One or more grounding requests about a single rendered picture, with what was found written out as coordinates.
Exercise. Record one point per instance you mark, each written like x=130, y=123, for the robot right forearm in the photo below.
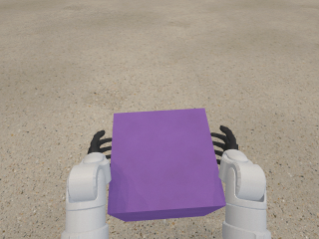
x=245, y=197

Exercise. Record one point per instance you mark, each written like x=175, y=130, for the left robot hand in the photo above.
x=97, y=142

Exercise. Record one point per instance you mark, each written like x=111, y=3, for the right robot hand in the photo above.
x=229, y=139

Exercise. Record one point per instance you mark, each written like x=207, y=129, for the carton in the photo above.
x=163, y=166

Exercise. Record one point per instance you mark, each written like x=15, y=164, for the robot left forearm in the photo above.
x=86, y=197

